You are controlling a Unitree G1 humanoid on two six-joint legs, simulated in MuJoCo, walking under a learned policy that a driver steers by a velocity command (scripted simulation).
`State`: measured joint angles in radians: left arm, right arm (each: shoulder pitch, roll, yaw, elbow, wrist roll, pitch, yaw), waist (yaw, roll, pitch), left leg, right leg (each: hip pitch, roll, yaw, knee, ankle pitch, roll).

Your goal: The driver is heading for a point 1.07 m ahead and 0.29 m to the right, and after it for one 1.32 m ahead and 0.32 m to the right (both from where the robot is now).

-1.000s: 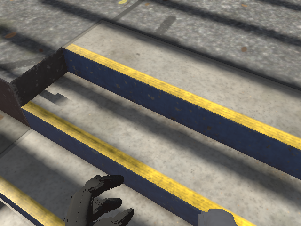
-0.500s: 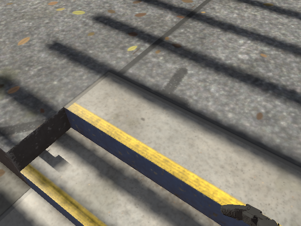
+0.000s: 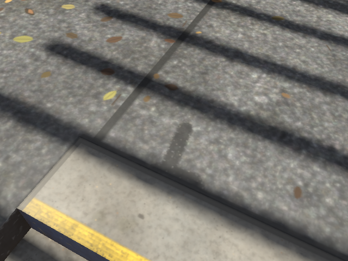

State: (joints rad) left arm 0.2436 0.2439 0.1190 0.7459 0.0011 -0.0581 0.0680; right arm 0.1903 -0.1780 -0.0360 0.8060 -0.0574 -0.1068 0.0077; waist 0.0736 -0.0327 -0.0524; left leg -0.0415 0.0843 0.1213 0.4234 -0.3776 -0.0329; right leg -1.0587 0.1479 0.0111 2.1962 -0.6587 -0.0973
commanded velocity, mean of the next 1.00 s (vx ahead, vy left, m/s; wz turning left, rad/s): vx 0.50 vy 0.00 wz -0.59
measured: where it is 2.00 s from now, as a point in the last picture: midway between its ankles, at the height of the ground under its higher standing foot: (244, 98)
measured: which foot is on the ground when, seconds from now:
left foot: down 0.00-0.08, up 0.10-0.40, down 0.42-0.92, up 0.94-1.00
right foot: up 0.00-0.10, down 0.12-0.42, up 0.44-0.94, down 0.96-1.00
